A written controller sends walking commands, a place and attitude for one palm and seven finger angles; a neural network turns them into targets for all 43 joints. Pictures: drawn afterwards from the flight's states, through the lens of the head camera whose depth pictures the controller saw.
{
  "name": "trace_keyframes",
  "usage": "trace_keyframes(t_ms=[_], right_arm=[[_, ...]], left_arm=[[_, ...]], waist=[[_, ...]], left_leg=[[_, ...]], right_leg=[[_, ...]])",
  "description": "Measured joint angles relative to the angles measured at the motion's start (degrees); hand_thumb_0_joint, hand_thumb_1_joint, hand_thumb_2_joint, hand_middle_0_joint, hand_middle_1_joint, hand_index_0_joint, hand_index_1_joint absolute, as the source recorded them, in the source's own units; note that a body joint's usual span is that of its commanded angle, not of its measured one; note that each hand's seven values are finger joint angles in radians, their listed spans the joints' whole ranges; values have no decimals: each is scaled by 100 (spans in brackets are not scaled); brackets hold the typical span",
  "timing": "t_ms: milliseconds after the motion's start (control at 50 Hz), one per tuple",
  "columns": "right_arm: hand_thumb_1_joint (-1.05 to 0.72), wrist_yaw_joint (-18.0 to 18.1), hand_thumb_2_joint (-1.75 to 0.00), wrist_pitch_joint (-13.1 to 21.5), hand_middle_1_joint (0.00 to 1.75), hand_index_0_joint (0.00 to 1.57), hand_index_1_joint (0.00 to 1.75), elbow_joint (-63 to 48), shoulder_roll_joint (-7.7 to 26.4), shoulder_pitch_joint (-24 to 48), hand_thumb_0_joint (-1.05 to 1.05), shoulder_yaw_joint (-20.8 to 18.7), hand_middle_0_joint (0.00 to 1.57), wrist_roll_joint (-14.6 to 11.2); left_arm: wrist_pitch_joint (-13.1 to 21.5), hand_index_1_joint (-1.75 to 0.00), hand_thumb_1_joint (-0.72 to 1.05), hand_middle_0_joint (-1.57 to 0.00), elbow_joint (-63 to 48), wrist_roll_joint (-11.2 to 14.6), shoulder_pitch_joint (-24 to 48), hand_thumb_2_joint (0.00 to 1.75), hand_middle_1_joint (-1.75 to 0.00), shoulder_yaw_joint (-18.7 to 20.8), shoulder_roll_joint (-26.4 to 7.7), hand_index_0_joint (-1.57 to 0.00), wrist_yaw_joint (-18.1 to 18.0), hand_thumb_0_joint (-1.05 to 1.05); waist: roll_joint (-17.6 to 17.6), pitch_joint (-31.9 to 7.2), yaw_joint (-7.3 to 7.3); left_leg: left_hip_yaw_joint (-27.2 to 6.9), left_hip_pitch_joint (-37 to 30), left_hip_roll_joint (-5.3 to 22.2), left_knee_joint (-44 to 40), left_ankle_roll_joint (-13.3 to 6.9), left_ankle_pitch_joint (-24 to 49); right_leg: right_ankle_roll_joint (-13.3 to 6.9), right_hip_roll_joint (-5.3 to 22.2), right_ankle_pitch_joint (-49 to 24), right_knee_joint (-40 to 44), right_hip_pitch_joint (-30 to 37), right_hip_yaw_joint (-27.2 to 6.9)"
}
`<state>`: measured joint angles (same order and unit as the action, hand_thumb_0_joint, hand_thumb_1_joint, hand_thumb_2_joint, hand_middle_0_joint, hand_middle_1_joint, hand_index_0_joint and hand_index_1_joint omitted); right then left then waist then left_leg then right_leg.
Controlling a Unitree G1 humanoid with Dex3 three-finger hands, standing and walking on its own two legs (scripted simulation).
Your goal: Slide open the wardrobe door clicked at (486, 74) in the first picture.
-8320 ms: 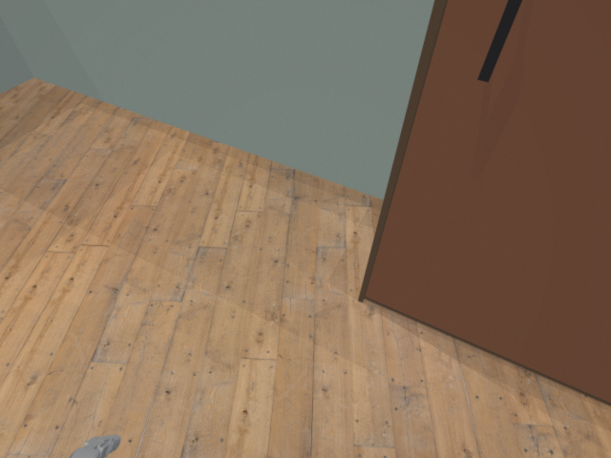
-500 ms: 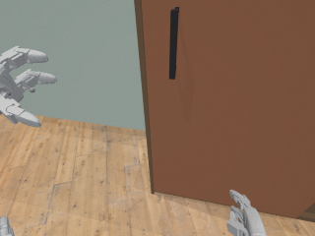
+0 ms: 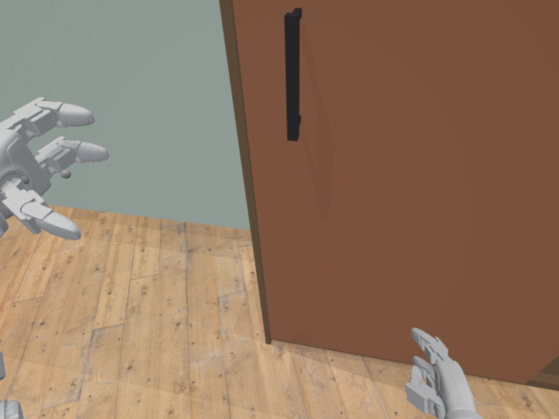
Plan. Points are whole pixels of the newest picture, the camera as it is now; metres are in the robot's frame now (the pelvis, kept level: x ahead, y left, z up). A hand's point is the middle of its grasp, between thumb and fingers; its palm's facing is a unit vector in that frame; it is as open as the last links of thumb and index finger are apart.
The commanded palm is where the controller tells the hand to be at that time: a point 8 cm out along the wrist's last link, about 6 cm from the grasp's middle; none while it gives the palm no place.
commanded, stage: move the hooked fingers beside the handle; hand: left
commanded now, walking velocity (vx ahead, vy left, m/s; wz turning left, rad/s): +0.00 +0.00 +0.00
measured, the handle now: (295, 78) +0.55 +0.05 +0.27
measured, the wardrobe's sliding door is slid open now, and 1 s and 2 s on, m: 0.00 0.00 0.00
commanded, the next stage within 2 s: none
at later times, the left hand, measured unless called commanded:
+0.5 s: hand (139, 143) +0.34 +0.22 +0.27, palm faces -0.06 -0.99 -0.09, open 14.0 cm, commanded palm +0.31 +0.26 +0.27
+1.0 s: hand (207, 120) +0.41 +0.15 +0.26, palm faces -0.05 -1.00 -0.04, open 14.0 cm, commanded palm +0.39 +0.21 +0.26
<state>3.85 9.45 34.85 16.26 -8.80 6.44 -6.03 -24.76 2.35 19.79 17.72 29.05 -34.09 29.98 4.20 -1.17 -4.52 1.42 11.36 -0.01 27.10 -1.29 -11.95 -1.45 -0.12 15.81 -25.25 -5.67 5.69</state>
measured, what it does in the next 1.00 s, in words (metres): stands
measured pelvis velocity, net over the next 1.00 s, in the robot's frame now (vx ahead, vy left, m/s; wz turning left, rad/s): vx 0.01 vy -0.01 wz -0.02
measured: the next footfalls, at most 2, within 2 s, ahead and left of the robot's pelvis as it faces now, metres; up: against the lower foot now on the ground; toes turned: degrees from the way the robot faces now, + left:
none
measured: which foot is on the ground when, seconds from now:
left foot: down 0.00-1.00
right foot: down 0.00-1.00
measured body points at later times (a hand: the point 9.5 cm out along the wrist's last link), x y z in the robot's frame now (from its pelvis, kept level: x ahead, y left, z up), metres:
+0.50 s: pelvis +0.02 +0.00 +0.00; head -0.01 -0.02 +0.45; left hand +0.34 +0.27 +0.27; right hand +0.23 -0.20 -0.07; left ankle +0.03 +0.10 -0.74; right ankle -0.02 -0.10 -0.74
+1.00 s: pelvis +0.01 -0.01 +0.00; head -0.01 -0.02 +0.45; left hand +0.41 +0.21 +0.27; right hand +0.19 -0.23 -0.08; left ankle +0.03 +0.10 -0.74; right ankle -0.02 -0.10 -0.74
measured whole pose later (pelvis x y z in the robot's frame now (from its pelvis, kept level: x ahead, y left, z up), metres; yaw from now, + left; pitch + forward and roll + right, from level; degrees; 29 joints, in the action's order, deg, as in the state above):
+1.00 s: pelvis +0.01 -0.01 +0.00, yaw -1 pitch -2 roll +0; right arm 4.3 2.9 37.9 14.5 -9.1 5.3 -5.2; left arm -26.9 19.4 12.6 41.6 12.7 -20.9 10.5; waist 2.5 -1.4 -1.3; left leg 2.4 10.0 -0.1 22.9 -1.0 -10.8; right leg -1.8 -0.1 15.3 -23.0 -5.6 4.5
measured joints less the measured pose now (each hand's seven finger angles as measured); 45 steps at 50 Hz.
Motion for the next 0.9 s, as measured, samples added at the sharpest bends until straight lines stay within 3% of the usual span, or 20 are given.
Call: trace_keyframes(t_ms=[80, 180, 420, 560, 660, 900], right_arm=[[-90, -12, -90, -17, 30, 20, 30, 7, -10, 8, 2, -3, 20, -13], [-90, 12, -90, -22, 30, 20, 30, 46, -12, 29, 2, -9, 20, -27], [-90, -60, -90, -212, 30, 20, 30, 18, -147, 93, 2, 12, 20, 11], [-90, -50, -90, -370, 30, 20, 30, 91, -132, 96, 2, -25, 20, 0], [-90, -5, -90, -419, 30, 20, 30, 177, -141, 135, 2, -43, 20, 33], [-90, 0, -90, -641, 30, 20, 30, 234, -212, 92, 2, -67, 20, 70]], left_arm=[[0, -120, -51, -31, 86, 21, 82, 30, -120, -23, 22, -31, 12, -2], [-32, -120, -51, -31, 242, -110, 456, 30, -120, -326, 196, -31, -153, -2], [-140, -120, -51, -31, 62, -226, 784, 30, -120, -706, 596, -31, -609, -2], [-421, -120, -51, -31, 105, -366, 992, 30, -120, -999, 829, -31, -997, -2], [-434, -120, -51, -31, 210, -472, 1303, 30, -120, -1290, 1056, -31, -1287, -2], [-424, -120, -51, -31, 1152, -650, 2021, 30, -120, -1571, 1277, -31, -1824, -2]], waist=[[-8, -28, -19], [-46, 5, -59], [-87, -48, 80], [-85, -80, 84], [-111, -32, 90], [-142, -69, 264]], left_leg=[[-2, 0, -6, 7, 3, -32], [-39, 8, -44, -9, -1, -29], [75, -72, -63, -190, -19, -8], [85, -96, -79, -220, -25, -9], [63, -124, -88, -266, -22, 28], [111, -159, -33, -387, 16, 92]], right_leg=[[2, 5, 32, -8, 2, 1], [4, 39, 63, -25, -4, 38], [24, 61, 47, 64, -9, -81], [34, 76, 63, 63, 1, -92], [27, 81, 45, 90, 27, -71], [-12, 24, -23, 178, 20, -126]])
